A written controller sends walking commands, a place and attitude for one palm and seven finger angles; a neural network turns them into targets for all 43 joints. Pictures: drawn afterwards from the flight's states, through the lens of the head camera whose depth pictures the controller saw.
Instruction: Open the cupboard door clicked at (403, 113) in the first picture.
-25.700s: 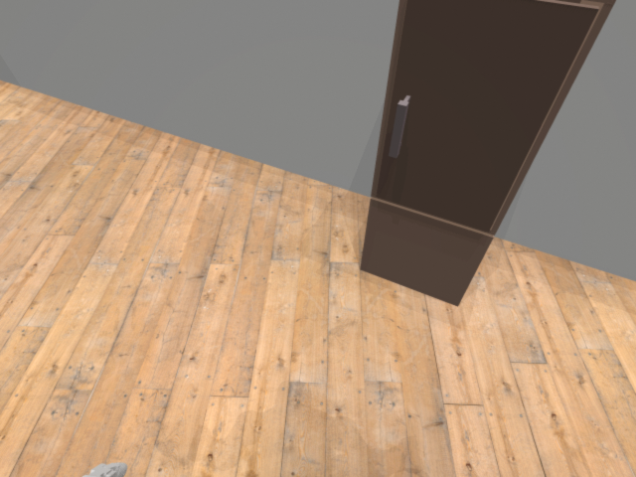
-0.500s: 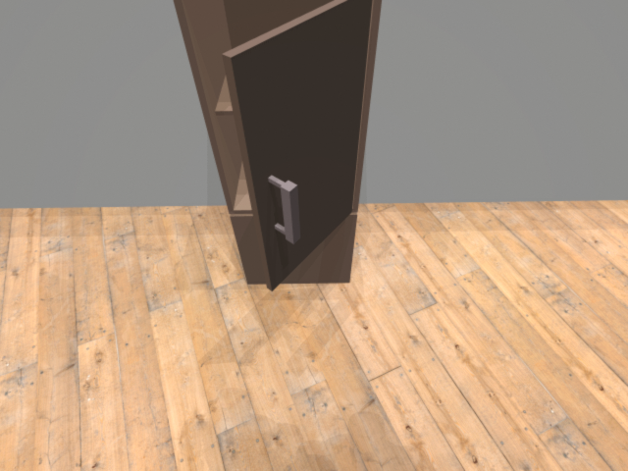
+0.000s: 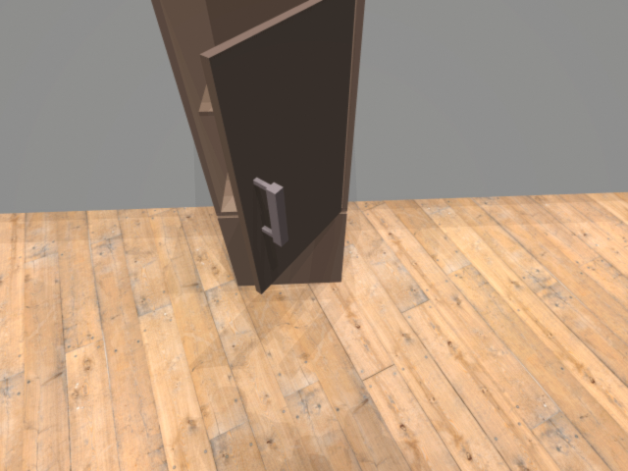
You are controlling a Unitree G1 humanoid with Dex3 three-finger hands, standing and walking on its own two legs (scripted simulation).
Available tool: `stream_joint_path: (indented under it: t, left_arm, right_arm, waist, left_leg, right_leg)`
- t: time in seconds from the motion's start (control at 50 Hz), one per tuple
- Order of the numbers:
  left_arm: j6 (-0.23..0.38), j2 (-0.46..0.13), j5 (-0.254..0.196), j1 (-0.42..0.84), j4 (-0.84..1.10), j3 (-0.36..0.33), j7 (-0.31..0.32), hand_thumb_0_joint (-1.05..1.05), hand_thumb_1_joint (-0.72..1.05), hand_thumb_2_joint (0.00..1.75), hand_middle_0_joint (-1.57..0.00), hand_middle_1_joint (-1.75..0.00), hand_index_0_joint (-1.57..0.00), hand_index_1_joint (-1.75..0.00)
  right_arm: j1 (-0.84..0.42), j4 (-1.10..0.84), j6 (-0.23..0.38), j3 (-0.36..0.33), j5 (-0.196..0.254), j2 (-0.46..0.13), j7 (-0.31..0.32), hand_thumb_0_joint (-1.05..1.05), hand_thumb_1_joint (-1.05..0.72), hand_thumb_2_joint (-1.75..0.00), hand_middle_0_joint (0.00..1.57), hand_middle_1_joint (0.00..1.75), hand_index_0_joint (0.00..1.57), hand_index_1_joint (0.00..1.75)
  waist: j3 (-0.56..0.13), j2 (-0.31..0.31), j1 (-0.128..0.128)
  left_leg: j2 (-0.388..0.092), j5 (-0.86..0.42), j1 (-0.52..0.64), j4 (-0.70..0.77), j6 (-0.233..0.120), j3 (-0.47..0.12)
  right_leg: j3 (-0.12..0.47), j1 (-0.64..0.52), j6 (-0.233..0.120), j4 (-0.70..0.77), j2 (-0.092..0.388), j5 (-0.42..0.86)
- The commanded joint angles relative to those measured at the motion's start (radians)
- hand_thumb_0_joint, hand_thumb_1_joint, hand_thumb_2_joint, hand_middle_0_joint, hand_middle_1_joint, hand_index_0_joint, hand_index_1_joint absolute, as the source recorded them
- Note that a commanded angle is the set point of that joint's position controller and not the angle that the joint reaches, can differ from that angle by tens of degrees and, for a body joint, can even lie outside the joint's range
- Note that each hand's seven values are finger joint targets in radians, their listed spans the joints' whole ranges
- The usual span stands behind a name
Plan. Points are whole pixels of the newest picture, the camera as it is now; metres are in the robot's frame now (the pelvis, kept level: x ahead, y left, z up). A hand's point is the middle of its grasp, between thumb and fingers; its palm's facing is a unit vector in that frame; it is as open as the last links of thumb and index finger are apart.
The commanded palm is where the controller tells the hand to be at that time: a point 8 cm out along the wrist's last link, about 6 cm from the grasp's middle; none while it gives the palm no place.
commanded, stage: walk to a spot facing it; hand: left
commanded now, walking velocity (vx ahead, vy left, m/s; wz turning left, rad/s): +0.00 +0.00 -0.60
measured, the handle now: (270, 212) +0.57 +0.13 -0.07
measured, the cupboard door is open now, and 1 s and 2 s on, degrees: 51 51 51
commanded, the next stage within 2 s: none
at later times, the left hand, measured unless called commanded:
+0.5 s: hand out of the picture +0.10 +0.17 -0.16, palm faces -0.19 -0.93 -0.30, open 7.4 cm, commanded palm none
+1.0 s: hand (267, 430) +0.21 +0.09 -0.17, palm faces -0.53 -0.81 -0.25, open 7.4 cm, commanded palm none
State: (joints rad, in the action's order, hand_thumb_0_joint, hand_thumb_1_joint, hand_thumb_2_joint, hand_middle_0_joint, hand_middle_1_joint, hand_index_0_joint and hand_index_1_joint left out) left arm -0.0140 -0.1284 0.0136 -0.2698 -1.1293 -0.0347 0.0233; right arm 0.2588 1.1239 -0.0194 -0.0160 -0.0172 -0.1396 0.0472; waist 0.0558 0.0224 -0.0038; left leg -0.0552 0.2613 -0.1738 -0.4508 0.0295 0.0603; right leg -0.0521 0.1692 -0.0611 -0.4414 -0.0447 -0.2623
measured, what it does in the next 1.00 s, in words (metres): steps on the spot, turning right: left foot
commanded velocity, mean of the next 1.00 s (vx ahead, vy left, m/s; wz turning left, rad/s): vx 0.00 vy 0.00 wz -0.60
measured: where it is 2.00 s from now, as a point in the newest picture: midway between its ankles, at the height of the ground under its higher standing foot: outside the picture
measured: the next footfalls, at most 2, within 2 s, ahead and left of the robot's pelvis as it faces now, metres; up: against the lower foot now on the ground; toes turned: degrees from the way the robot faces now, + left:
left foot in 0.70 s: +0.10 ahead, +0.10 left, +0.00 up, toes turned -24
right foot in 1.02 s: -0.03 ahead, -0.16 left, +0.00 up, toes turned -37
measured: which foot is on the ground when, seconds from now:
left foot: down 0.00-0.32, up 0.34-0.68, down 0.70-1.00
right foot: down 0.00-0.70, up 0.72-1.00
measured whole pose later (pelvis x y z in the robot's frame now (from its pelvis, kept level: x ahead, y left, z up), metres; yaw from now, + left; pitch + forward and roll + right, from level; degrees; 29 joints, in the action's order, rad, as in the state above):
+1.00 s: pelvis +0.00 -0.04 -0.01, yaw -34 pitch +1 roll -1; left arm -0.05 -0.26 0.02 -0.14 -0.89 -0.08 -0.05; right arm 0.25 0.90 -0.02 -0.04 -0.03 -0.23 0.03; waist 0.11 0.02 0.00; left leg -0.16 0.36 -0.24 -0.60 0.08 0.12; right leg -0.06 0.35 0.01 -0.66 0.01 -0.30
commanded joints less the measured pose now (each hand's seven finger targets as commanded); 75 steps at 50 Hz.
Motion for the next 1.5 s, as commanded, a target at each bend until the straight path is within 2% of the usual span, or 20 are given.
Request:
stream_joint_path:
  t: [0.0, 0.16, 0.28, 0.3, 0.34, 0.62, 0.64, 0.68, 0.7, 0.78, 0.94, 0.96, 0.98, 1.0, 1.24, 1.28, 1.3, 1.32, 1.38, 1.48]
  left_arm:
    - [-0.007, -0.173, 0.004, -0.019, 0.069, -0.057, 0.004, 0.00, 0.90, 0.90, -0.20, -0.30, -0.20, -0.30]
    - [-0.030, -0.135, 0.008, 0.084, 0.180, -0.076, -0.027, 0.00, 0.90, 0.90, -0.20, -0.30, -0.20, -0.30]
    - [-0.013, -0.170, 0.012, -0.063, 0.172, -0.084, -0.038, 0.00, 0.90, 0.90, -0.20, -0.30, -0.20, -0.30]
    - [-0.001, -0.291, 0.023, -0.084, 0.170, -0.107, -0.022, 0.00, 0.90, 0.90, -0.20, -0.30, -0.20, -0.30]
    - [-0.004, -0.321, 0.009, -0.086, 0.184, -0.107, -0.006, 0.00, 0.90, 0.90, -0.20, -0.30, -0.20, -0.30]
    - [-0.011, -0.281, 0.011, 0.060, 0.267, -0.101, -0.007, 0.00, 0.90, 0.90, -0.20, -0.30, -0.20, -0.30]
    - [-0.013, -0.264, 0.006, 0.084, 0.274, -0.096, -0.009, 0.00, 0.90, 0.90, -0.20, -0.30, -0.20, -0.30]
    - [-0.010, -0.176, -0.004, 0.057, 0.314, -0.074, -0.028, 0.00, 0.90, 0.90, -0.20, -0.30, -0.20, -0.30]
    - [-0.007, -0.213, 0.005, 0.086, 0.341, -0.081, -0.039, 0.00, 0.90, 0.90, -0.20, -0.30, -0.20, -0.30]
    - [-0.018, -0.176, 0.009, 0.082, 0.301, -0.079, -0.057, 0.00, 0.90, 0.90, -0.20, -0.30, -0.20, -0.30]
    - [-0.011, -0.187, 0.003, 0.074, 0.291, -0.067, -0.068, 0.00, 0.90, 0.90, -0.20, -0.30, -0.20, -0.30]
    - [-0.002, -0.252, 0.008, -0.010, 0.266, -0.079, -0.059, 0.00, 0.90, 0.90, -0.20, -0.30, -0.20, -0.30]
    - [0.009, -0.392, 0.018, -0.072, 0.250, -0.108, -0.037, 0.00, 0.90, 0.90, -0.20, -0.30, -0.20, -0.30]
    - [0.003, -0.414, 0.001, -0.122, 0.240, -0.103, -0.024, 0.00, 0.90, 0.90, -0.20, -0.30, -0.20, -0.30]
    - [0.007, -0.298, 0.011, 0.101, 0.282, -0.090, -0.030, 0.00, 0.90, 0.90, -0.20, -0.30, -0.20, -0.30]
    - [0.005, -0.199, 0.008, 0.140, 0.313, -0.069, -0.043, 0.00, 0.90, 0.90, -0.20, -0.30, -0.20, -0.30]
    - [0.009, -0.150, -0.002, 0.185, 0.358, -0.057, -0.052, 0.00, 0.90, 0.90, -0.20, -0.30, -0.20, -0.30]
    - [0.022, -0.187, 0.010, 0.278, 0.394, -0.070, -0.069, 0.00, 0.90, 0.90, -0.20, -0.30, -0.20, -0.30]
    - [0.024, -0.157, 0.024, 0.193, 0.325, -0.074, -0.092, 0.00, 0.90, 0.90, -0.20, -0.30, -0.20, -0.30]
    - [0.016, -0.093, 0.018, 0.238, 0.321, -0.041, -0.102, 0.00, 0.90, 0.90, -0.20, -0.30, -0.20, -0.30]
  right_arm:
    - [0.083, -0.050, -0.007, -0.043, -0.001, -0.105, 0.015, 0.00, -0.90, -0.90, 0.20, 0.30, 0.20, 0.30]
    - [0.085, -0.115, 0.020, -0.071, -0.020, -0.214, 0.024, 0.00, -0.90, -0.90, 0.20, 0.30, 0.20, 0.30]
    - [-0.044, -0.182, 0.011, -0.081, -0.014, -0.238, 0.007, 0.00, -0.90, -0.90, 0.20, 0.30, 0.20, 0.30]
    - [-0.038, -0.217, 0.005, -0.076, 0.001, -0.168, 0.000, 0.00, -0.90, -0.90, 0.20, 0.30, 0.20, 0.30]
    - [-0.129, -0.255, -0.005, -0.072, 0.005, -0.158, -0.007, 0.00, -0.90, -0.90, 0.20, 0.30, 0.20, 0.30]
    - [-0.076, -0.286, 0.011, -0.061, 0.020, -0.149, -0.002, 0.00, -0.90, -0.90, 0.20, 0.30, 0.20, 0.30]
    - [-0.029, -0.273, 0.019, -0.063, 0.018, -0.166, 0.003, 0.00, -0.90, -0.90, 0.20, 0.30, 0.20, 0.30]
    - [0.011, -0.291, 0.031, -0.090, -0.005, -0.324, 0.009, 0.00, -0.90, -0.90, 0.20, 0.30, 0.20, 0.30]
    - [0.001, -0.310, 0.023, -0.086, -0.014, -0.344, 0.015, 0.00, -0.90, -0.90, 0.20, 0.30, 0.20, 0.30]
    - [-0.066, -0.316, 0.035, -0.054, -0.021, -0.238, 0.013, 0.00, -0.90, -0.90, 0.20, 0.30, 0.20, 0.30]
    - [-0.001, -0.273, 0.017, -0.080, -0.012, -0.295, -0.005, 0.00, -0.90, -0.90, 0.20, 0.30, 0.20, 0.30]
    - [-0.003, -0.285, 0.016, -0.079, -0.001, -0.269, -0.011, 0.00, -0.90, -0.90, 0.20, 0.30, 0.20, 0.30]
    - [-0.024, -0.333, 0.015, -0.055, 0.008, -0.172, -0.021, 0.00, -0.90, -0.90, 0.20, 0.30, 0.20, 0.30]
    - [-0.067, -0.342, 0.004, -0.055, 0.011, -0.214, -0.010, 0.00, -0.90, -0.90, 0.20, 0.30, 0.20, 0.30]
    - [0.025, -0.279, 0.034, -0.058, 0.002, -0.163, -0.033, 0.00, -0.90, -0.90, 0.20, 0.30, 0.20, 0.30]
    - [0.203, -0.226, 0.051, -0.073, -0.010, -0.239, -0.016, 0.00, -0.90, -0.90, 0.20, 0.30, 0.20, 0.30]
    - [0.305, -0.212, 0.060, -0.089, -0.032, -0.342, -0.006, 0.00, -0.90, -0.90, 0.20, 0.30, 0.20, 0.30]
    - [0.288, -0.217, 0.066, -0.088, -0.027, -0.351, 0.000, 0.00, -0.90, -0.90, 0.20, 0.30, 0.20, 0.30]
    - [0.125, -0.249, 0.085, -0.049, -0.023, -0.228, -0.012, 0.00, -0.90, -0.90, 0.20, 0.30, 0.20, 0.30]
    - [0.253, -0.182, 0.101, -0.032, -0.018, -0.185, -0.011, 0.00, -0.90, -0.90, 0.20, 0.30, 0.20, 0.30]
  waist:
    - [0.003, -0.080, 0.020]
    - [-0.013, 0.190, 0.029]
    - [-0.050, -0.022, -0.070]
    - [-0.057, -0.335, -0.069]
    - [-0.029, -0.203, -0.084]
    - [-0.114, -0.140, 0.017]
    - [-0.125, -0.125, 0.045]
    - [-0.129, 0.305, 0.043]
    - [-0.078, 0.175, 0.043]
    - [-0.078, 0.188, -0.012]
    - [-0.105, 0.170, -0.011]
    - [-0.143, 0.028, -0.051]
    - [-0.167, -0.358, -0.080]
    - [-0.167, -0.287, -0.118]
    - [-0.048, -0.176, 0.024]
    - [-0.057, 0.104, 0.112]
    - [-0.039, 0.366, 0.152]
    - [0.031, 0.165, 0.145]
    - [0.058, 0.122, 0.030]
    - [-0.013, 0.129, 0.055]
  left_leg:
    - [-0.048, -0.040, -0.019, -0.050, -0.034, 0.013]
    - [-0.397, -0.249, 0.032, 0.184, -0.235, -0.227]
    - [-0.203, -0.205, -0.091, -0.175, -0.057, 0.075]
    - [-0.049, 0.172, -0.315, -0.411, 0.013, 0.157]
    - [-0.010, 0.352, -0.407, -0.681, 0.008, -0.046]
    - [0.052, 0.052, -0.084, -0.129, 0.008, -0.071]
    - [0.023, -0.024, 0.051, 0.001, 0.000, -0.081]
    - [-0.410, -0.139, 0.197, 0.192, -0.175, -0.504]
    - [-0.477, -0.131, 0.034, 0.190, -0.259, -0.518]
    - [-0.252, -0.579, 0.063, 0.063, -0.159, -0.133]
    - [-0.232, -0.414, -0.018, -0.106, -0.072, 0.011]
    - [-0.184, -0.266, -0.147, -0.266, -0.019, 0.063]
    - [-0.019, 0.310, -0.432, -0.547, 0.045, 0.141]
    - [-0.030, 0.410, -0.432, -0.671, 0.034, -0.023]
    - [0.033, 0.124, -0.071, -0.171, 0.017, 0.009]
    - [-0.124, 0.301, 0.255, 0.118, -0.038, -0.187]
    - [-0.435, 0.549, 0.276, 0.296, -0.156, -0.594]
    - [-0.505, 0.547, 0.148, 0.355, -0.232, -0.657]
    - [-0.323, 0.196, 0.048, 0.285, -0.139, -0.282]
    - [-0.247, -0.304, 0.189, 0.189, -0.108, 0.027]
  right_leg:
    - [0.212, 0.088, -0.041, 0.077, 0.179, 0.245]
    - [0.073, 0.320, 0.036, -0.551, 0.048, -0.281]
    - [0.034, 0.003, 0.030, -0.040, 0.069, 0.123]
    - [0.414, -0.115, -0.057, 0.103, 0.304, 0.362]
    - [0.536, -0.058, -0.200, 0.096, 0.369, 0.469]
    - [0.475, 0.057, -0.089, -0.005, 0.170, 0.440]
    - [0.445, 0.151, -0.047, -0.044, 0.136, 0.357]
    - [0.169, 0.438, 0.067, -0.401, -0.056, -0.328]
    - [0.126, 0.424, 0.088, -0.595, -0.003, -0.368]
    - [0.069, 0.434, 0.114, -0.739, 0.047, -0.212]
    - [-0.060, 0.044, 0.063, -0.103, 0.022, 0.005]
    - [0.046, -0.153, 0.027, 0.005, 0.105, 0.219]
    - [0.467, -0.303, -0.095, 0.080, 0.412, 0.588]
    - [0.488, -0.219, -0.184, 0.063, 0.463, 0.627]
    - [0.436, 0.197, -0.127, 0.115, 0.200, -0.265]
    - [0.297, 0.522, -0.031, -0.144, 0.037, -0.393]
    - [0.080, 0.675, 0.035, -0.480, -0.059, -0.400]
    - [0.126, 0.683, 0.034, -0.608, 0.055, -0.307]
    - [0.078, 0.623, 0.053, -0.754, 0.114, -0.069]
    - [-0.015, 0.591, 0.061, -0.599, 0.111, 0.027]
